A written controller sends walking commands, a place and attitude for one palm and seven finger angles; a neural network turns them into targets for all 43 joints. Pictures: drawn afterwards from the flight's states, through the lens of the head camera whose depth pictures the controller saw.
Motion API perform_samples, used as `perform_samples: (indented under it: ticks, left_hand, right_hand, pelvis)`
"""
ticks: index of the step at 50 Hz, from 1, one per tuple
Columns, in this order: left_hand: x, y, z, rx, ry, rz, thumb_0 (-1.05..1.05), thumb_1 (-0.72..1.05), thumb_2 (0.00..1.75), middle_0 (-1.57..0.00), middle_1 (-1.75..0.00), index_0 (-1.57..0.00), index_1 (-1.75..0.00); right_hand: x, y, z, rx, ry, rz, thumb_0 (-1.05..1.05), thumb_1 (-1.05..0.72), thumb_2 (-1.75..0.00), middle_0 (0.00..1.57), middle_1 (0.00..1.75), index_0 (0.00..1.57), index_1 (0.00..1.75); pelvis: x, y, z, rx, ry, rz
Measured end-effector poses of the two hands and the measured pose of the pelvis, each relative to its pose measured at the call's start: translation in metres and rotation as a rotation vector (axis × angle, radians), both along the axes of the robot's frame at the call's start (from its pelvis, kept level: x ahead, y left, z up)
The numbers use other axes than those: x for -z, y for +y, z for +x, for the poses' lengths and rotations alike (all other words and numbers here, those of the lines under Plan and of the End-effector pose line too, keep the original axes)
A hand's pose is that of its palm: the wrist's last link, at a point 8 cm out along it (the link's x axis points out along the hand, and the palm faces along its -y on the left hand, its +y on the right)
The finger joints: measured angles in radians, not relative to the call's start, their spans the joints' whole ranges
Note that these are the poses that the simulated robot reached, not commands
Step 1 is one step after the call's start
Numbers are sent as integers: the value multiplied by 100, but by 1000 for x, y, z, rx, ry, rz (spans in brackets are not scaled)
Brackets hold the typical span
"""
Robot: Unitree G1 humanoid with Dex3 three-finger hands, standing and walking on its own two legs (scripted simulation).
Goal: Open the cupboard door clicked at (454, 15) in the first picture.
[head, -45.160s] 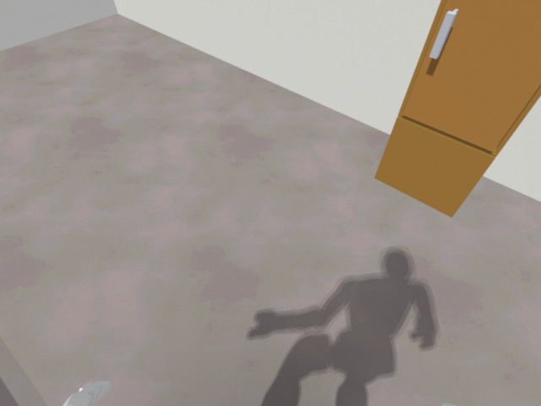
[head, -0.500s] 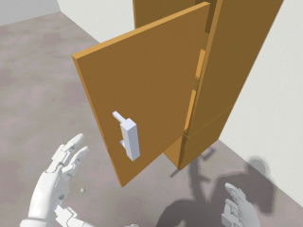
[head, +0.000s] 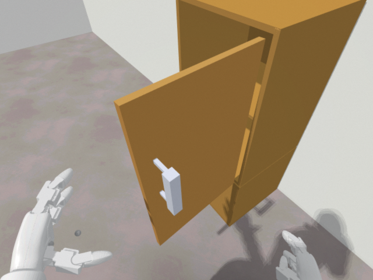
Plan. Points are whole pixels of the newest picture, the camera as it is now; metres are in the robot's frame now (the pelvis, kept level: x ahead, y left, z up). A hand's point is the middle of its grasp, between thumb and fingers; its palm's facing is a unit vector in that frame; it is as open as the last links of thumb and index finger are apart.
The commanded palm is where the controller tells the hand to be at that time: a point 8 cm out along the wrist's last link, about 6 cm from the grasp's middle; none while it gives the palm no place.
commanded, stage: draw the hand back to the body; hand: left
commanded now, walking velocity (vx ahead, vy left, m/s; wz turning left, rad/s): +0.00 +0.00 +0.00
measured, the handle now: (166, 186) +0.32 +0.08 +0.04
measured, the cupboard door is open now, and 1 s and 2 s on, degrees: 95 95 95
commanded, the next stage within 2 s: step back with the hand held close in 0.86 s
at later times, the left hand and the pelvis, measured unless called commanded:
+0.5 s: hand (24, 187) +0.21 +0.28 +0.18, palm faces +0.42 -0.81 -0.41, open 8.8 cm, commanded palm +0.16 +0.32 +0.19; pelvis +0.02 +0.02 +0.02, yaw -1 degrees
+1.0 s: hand (24, 195) +0.19 +0.27 +0.18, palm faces +0.44 -0.81 -0.39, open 7.4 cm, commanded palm +0.14 +0.31 +0.20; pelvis +0.00 +0.01 +0.03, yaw -1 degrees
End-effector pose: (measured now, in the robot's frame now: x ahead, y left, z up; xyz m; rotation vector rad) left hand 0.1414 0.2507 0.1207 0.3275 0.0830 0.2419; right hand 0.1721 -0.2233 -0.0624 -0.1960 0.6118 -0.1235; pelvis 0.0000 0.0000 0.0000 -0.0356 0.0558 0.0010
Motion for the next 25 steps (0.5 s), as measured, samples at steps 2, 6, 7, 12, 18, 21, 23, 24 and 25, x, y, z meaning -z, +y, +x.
perform_samples:
  ticks: [2, 6, 7, 12, 18, 21, 23, 24, 25]
  left_hand:
    - [-5, 5, 1, -20, -4, 22, -1, -16, 45, -17, -30, -17, -30]
    - [-19, 18, 7, -56, -38, 63, 0, -2, 50, -17, -30, -18, -30]
    - [-23, 21, 9, -65, -49, 71, 0, 1, 52, -17, -30, -18, -30]
    - [-40, 35, 18, -91, -101, 98, 0, 18, 59, -18, -30, -18, -30]
    - [-55, 48, 25, -103, -139, 123, 0, 39, 68, -19, -30, -19, -30]
    - [-63, 56, 26, -116, -160, 141, 1, 49, 73, -19, -30, -20, -30]
    - [-69, 61, 26, -128, -178, 155, 1, 56, 76, -20, -30, -20, -30]
    - [-73, 63, 26, -134, -188, 162, 1, 60, 77, -20, -30, -20, -30]
    - [-76, 66, 26, -140, -200, 170, 1, 63, 79, -20, -30, -20, -30]
  right_hand:
    - [0, 5, 2, -11, 12, 3, 1, -90, -89, 20, 30, 20, 30]
    - [0, 16, 5, -32, 30, 9, 1, -90, -89, 20, 30, 20, 30]
    - [-1, 18, 6, -36, 32, 12, 1, -90, -89, 20, 30, 20, 30]
    - [-5, 26, 12, -53, 36, 20, 1, -90, -89, 20, 30, 20, 30]
    - [-12, 28, 19, -61, 37, 16, 1, -90, -89, 20, 30, 20, 30]
    - [-14, 26, 21, -62, 39, 9, 1, -90, -89, 20, 30, 20, 30]
    - [-16, 25, 21, -62, 40, 5, 1, -90, -89, 20, 30, 20, 30]
    - [-16, 25, 21, -62, 41, 4, 1, -90, -89, 20, 30, 20, 30]
    - [-16, 24, 21, -62, 43, 3, 1, -90, -89, 20, 30, 20, 30]
  pelvis:
    - [-3, 3, 2, -1, -11, 3]
    - [-9, 8, 6, -2, -34, 8]
    - [-10, 9, 7, -1, -40, 8]
    - [-16, 14, 12, 3, -63, 11]
    - [-21, 18, 17, 10, -82, 11]
    - [-23, 19, 18, 12, -90, 11]
    - [-24, 19, 18, 13, -95, 10]
    - [-24, 20, 17, 13, -98, 10]
    - [-25, 20, 17, 13, -100, 10]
